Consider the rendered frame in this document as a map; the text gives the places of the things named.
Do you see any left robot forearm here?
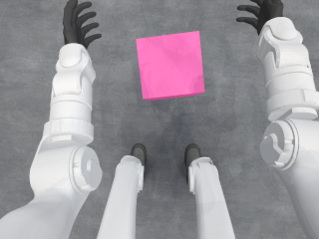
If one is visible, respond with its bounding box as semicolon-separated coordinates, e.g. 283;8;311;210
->
29;43;96;186

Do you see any robot foot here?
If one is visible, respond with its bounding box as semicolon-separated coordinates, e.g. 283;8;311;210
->
184;143;201;185
131;143;147;168

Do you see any robot right foot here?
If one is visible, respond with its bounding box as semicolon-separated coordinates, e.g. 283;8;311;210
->
184;143;201;185

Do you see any robot right upper arm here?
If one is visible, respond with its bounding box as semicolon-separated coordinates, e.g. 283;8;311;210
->
259;118;319;239

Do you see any robot left hand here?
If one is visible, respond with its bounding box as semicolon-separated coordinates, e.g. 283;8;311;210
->
63;0;102;51

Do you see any robot left foot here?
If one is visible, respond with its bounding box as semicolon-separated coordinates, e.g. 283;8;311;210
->
131;143;147;168

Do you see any carton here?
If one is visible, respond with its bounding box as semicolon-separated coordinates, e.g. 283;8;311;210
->
136;31;205;101

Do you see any robot left upper arm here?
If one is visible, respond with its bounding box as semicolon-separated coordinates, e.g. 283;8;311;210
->
0;144;103;239

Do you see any right robot forearm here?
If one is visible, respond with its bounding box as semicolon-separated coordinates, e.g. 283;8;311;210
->
257;17;319;122

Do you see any robot right hand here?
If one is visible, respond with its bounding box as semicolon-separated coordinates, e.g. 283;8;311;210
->
236;0;284;36

